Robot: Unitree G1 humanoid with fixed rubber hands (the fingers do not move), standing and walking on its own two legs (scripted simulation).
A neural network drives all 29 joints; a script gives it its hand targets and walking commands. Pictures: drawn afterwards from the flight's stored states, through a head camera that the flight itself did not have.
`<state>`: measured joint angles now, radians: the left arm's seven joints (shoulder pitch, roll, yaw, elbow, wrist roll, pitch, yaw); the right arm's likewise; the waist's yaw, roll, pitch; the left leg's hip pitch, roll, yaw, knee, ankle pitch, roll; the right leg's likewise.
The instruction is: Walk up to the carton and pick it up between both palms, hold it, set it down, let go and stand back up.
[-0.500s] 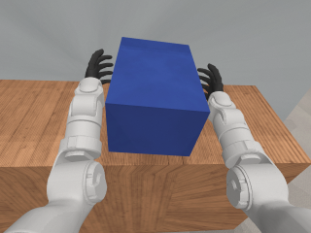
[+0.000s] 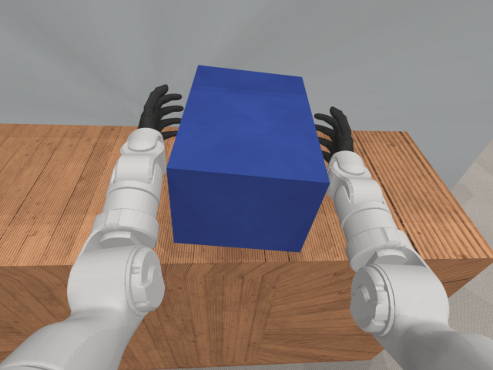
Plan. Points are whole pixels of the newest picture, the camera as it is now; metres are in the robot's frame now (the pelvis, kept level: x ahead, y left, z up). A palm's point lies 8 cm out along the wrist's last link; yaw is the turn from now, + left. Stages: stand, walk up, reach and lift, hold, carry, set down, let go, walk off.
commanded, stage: set down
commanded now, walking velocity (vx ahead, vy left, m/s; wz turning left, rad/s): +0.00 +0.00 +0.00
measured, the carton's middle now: (244, 150) +0.47 +0.00 +0.12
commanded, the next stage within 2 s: none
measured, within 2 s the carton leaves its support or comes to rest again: rests again in 1.28 s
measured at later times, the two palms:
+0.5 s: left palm (152, 147) +0.44 +0.16 +0.15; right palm (328, 169) +0.41 -0.14 +0.13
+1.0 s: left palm (155, 153) +0.45 +0.16 +0.13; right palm (326, 176) +0.41 -0.15 +0.11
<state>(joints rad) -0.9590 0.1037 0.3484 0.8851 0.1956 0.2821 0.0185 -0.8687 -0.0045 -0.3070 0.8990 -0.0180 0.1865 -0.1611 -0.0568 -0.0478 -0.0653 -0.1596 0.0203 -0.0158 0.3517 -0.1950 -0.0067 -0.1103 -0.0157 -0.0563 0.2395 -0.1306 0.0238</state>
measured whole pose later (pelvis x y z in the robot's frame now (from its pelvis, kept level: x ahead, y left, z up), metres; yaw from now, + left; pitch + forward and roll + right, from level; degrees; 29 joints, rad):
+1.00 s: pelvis +0.01 +0.00 +0.00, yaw -1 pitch +4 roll -1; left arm -0.92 0.10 0.39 0.98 0.23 0.10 -0.04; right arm -0.76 0.11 -0.49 0.83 -0.26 0.04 -0.13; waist -0.03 -0.06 -0.05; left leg -0.21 0.02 0.00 0.34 -0.20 0.00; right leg -0.18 -0.02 -0.04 0.24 -0.14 0.03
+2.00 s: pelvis +0.01 +0.01 +0.00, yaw -1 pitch +3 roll -1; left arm -0.87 0.04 0.51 0.89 0.37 0.04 -0.12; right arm -0.73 0.18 -0.62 0.79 -0.39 -0.10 -0.07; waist -0.01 -0.08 0.01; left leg -0.18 0.00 0.02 0.32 -0.19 0.01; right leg -0.15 -0.03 -0.03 0.24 -0.14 0.04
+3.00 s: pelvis +0.01 +0.01 -0.01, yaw -3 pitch +15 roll -2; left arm -1.06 0.28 0.04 1.39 -0.17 -0.14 0.02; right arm -0.91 -0.07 -0.10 1.20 0.15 -0.12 -0.20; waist -0.04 0.00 -0.18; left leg -0.54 0.05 0.03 0.54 -0.26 0.00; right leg -0.49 0.00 -0.02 0.39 -0.16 0.03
